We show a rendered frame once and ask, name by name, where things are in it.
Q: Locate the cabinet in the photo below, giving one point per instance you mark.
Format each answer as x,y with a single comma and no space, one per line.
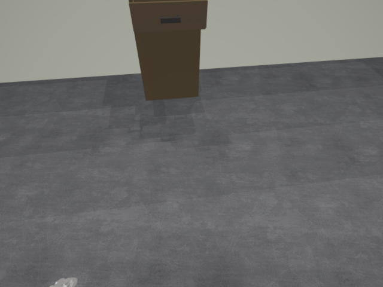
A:
169,63

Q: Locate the drawer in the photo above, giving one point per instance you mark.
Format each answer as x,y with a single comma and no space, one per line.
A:
145,14

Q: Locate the handle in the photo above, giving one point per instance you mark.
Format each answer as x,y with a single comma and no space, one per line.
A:
172,19

